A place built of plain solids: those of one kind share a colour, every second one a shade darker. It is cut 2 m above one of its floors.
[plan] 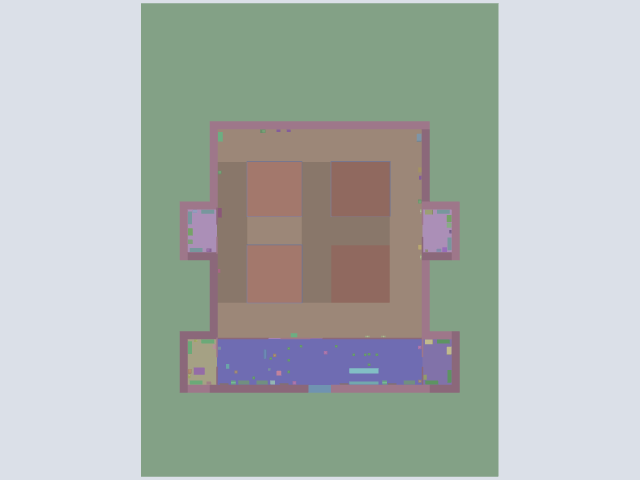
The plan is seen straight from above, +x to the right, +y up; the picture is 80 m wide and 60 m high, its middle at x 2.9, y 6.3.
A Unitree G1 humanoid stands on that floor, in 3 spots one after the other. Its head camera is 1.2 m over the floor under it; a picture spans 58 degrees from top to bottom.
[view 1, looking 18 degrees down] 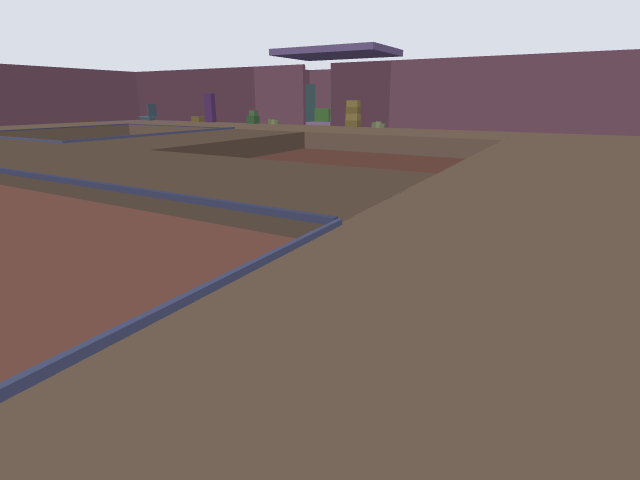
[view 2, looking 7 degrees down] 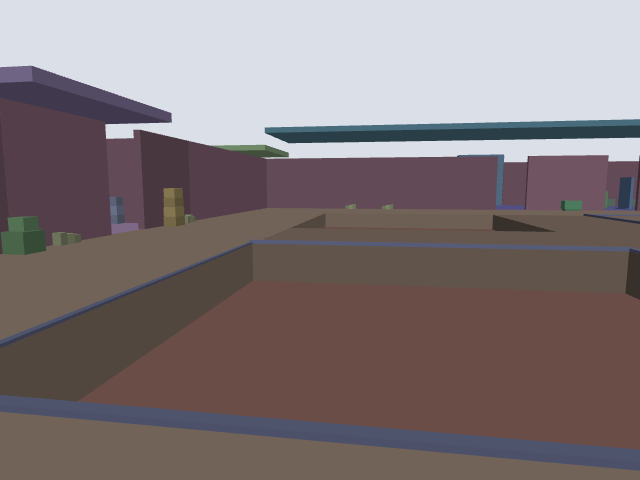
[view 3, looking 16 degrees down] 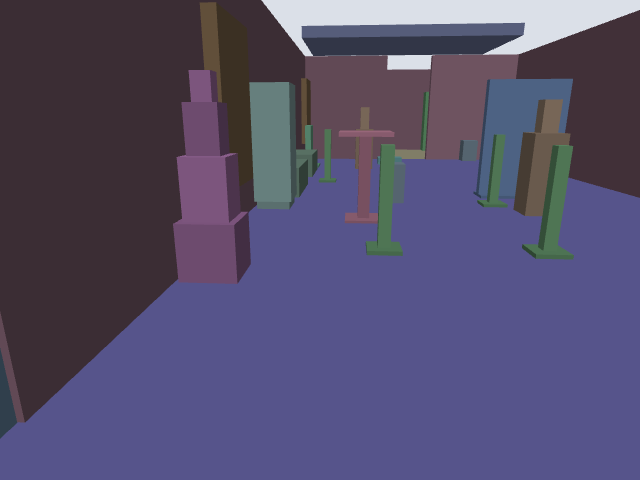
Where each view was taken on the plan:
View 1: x -3.03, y -3.50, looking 30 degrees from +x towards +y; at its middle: floor_gang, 3.88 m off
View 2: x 8.77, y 18.05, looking -81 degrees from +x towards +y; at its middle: floor_gang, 9.85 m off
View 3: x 2.87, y -10.51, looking -176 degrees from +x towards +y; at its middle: floor_foyer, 4.35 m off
